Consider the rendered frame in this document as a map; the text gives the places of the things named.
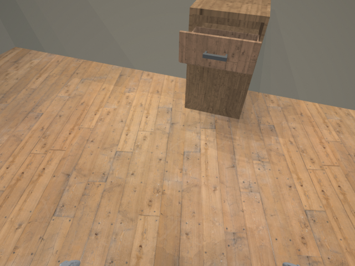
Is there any drawer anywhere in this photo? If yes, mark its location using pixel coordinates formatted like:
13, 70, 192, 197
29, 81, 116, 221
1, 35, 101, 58
179, 27, 262, 75

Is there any handle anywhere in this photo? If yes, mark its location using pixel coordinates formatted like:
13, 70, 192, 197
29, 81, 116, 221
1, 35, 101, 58
202, 51, 227, 62

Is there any cabinet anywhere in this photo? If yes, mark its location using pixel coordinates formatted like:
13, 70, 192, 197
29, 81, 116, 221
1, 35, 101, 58
185, 0, 271, 119

